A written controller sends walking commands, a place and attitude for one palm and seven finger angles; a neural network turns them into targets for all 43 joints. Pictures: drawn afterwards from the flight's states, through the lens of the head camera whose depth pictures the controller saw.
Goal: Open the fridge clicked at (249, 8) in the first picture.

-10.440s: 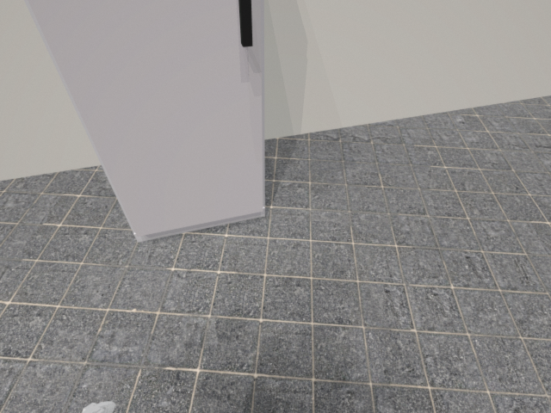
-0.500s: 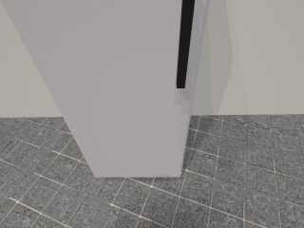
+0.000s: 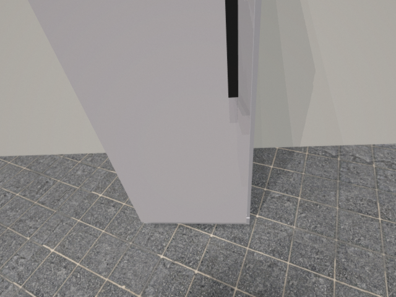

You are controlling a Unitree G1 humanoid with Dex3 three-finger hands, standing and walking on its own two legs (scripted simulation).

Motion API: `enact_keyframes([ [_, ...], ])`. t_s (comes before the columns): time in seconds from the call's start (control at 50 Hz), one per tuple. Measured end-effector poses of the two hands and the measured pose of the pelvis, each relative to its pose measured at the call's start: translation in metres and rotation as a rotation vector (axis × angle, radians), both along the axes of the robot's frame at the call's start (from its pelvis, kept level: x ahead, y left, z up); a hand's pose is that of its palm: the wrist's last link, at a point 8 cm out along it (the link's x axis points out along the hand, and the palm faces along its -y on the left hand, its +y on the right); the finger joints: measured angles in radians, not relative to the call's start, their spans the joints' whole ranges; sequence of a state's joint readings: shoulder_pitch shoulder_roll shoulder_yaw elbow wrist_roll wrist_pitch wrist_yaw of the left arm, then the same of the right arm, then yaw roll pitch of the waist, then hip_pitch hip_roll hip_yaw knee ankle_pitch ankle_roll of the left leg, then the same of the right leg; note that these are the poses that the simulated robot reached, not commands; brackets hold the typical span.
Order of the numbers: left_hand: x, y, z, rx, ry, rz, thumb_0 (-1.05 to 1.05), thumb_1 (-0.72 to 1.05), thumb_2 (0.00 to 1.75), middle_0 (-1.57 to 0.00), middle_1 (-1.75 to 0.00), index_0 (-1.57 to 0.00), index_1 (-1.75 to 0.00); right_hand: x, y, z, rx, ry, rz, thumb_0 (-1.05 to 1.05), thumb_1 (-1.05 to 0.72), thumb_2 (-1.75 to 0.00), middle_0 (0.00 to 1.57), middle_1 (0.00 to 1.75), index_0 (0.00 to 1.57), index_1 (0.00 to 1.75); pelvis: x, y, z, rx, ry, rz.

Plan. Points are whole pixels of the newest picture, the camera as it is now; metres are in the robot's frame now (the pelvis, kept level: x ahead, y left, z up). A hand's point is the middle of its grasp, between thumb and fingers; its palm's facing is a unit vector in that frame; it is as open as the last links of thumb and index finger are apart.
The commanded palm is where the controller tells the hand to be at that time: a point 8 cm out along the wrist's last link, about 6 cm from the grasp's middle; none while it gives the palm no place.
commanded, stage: look again from close up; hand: right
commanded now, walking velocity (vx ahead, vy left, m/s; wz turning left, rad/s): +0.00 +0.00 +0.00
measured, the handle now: (231, 29) +0.64 -0.05 +0.29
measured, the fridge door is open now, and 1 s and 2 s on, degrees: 0 0 0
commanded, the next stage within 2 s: none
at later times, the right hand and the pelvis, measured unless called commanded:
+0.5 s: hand out of the picture -0.11 -0.18 -0.16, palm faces +0.06 +0.98 -0.16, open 7.4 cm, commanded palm none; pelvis -0.05 -0.03 +0.02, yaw +0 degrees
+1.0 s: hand out of the picture -0.11 -0.24 -0.16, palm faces +0.08 +0.99 -0.15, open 7.3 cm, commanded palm none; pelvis -0.06 -0.08 +0.02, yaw +1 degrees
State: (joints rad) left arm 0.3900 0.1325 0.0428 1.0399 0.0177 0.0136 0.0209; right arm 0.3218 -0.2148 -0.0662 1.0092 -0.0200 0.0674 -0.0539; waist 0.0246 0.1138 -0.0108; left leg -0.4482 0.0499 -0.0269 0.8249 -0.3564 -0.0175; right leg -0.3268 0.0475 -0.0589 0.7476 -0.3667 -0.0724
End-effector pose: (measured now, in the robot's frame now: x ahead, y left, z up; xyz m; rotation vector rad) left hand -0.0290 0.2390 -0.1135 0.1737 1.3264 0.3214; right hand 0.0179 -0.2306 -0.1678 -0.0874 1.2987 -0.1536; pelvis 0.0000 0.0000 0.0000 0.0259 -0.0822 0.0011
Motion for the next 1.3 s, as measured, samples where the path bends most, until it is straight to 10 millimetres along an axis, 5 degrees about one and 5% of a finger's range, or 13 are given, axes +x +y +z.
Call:
enact_keyframes([
  [0.08,-0.044,-0.027,0.003,-0.047,0.105,0.019,0.00,0.91,0.90,-0.20,-0.30,-0.20,-0.30,0.017,-0.012,0.024,-0.015,-0.071,0.012,0.01,-0.91,-0.90,0.20,0.30,0.20,0.30,-0.012,-0.010,0.013,-0.005,0.023,0.001],
  [0.16,-0.060,-0.050,0.009,-0.103,0.147,0.012,0.01,0.91,0.90,-0.20,-0.30,-0.20,-0.30,0.008,-0.020,0.044,-0.025,-0.081,0.008,0.00,-0.91,-0.90,0.20,0.30,0.20,0.30,-0.021,-0.019,0.026,0.005,0.065,-0.002],
  [0.3,-0.056,-0.067,0.006,-0.160,0.087,0.045,0.01,0.91,0.90,-0.20,-0.30,-0.20,-0.30,-0.052,-0.017,0.052,-0.029,0.088,0.036,0.00,-0.91,-0.90,0.20,0.30,0.20,0.30,-0.035,-0.023,0.033,-0.014,0.097,0.029],
  [0.46,-0.070,-0.056,-0.004,-0.150,0.128,0.011,0.01,0.92,0.90,-0.20,-0.30,-0.20,-0.30,-0.128,-0.007,0.048,-0.022,0.215,-0.024,0.00,-0.91,-0.90,0.20,0.30,0.20,0.30,-0.050,-0.026,0.026,0.014,0.050,0.009],
  [0.6,-0.068,-0.061,0.000,-0.097,0.115,0.019,0.01,0.91,0.90,-0.20,-0.30,-0.20,-0.30,-0.135,0.008,0.025,0.073,0.244,-0.001,0.01,-0.91,-0.90,0.20,0.30,0.20,0.30,-0.049,-0.033,0.018,0.013,0.031,0.021],
  [0.7,-0.060,-0.069,0.005,-0.103,0.108,-0.006,0.00,0.91,0.90,-0.20,-0.30,-0.20,-0.30,-0.128,0.008,0.035,0.088,0.202,-0.012,0.00,-0.91,-0.90,0.20,0.30,0.20,0.30,-0.057,-0.043,0.025,-0.011,0.063,0.030],
  [0.84,-0.031,-0.068,0.006,-0.097,0.056,-0.042,0.01,0.92,0.90,-0.20,-0.30,-0.20,-0.30,-0.167,-0.021,0.047,0.019,0.257,-0.092,0.00,-0.91,-0.90,0.20,0.30,0.20,0.30,-0.062,-0.056,0.029,-0.004,0.065,0.004],
  [1.06,-0.014,-0.096,0.012,-0.052,-0.007,-0.084,0.01,0.95,0.90,-0.20,-0.30,-0.20,-0.30,-0.118,-0.067,0.038,0.017,0.160,-0.012,0.00,-0.91,-0.90,0.20,0.30,0.20,0.30,-0.061,-0.087,0.027,-0.020,0.064,0.029],
  [1.3,-0.038,-0.105,0.011,-0.083,0.020,-0.049,0.01,0.94,0.90,-0.20,-0.30,-0.20,-0.30,-0.092,-0.082,0.047,-0.011,0.109,0.054,0.00,-0.91,-0.90,0.20,0.30,0.20,0.30,-0.068,-0.093,0.033,-0.034,0.079,0.039],
])
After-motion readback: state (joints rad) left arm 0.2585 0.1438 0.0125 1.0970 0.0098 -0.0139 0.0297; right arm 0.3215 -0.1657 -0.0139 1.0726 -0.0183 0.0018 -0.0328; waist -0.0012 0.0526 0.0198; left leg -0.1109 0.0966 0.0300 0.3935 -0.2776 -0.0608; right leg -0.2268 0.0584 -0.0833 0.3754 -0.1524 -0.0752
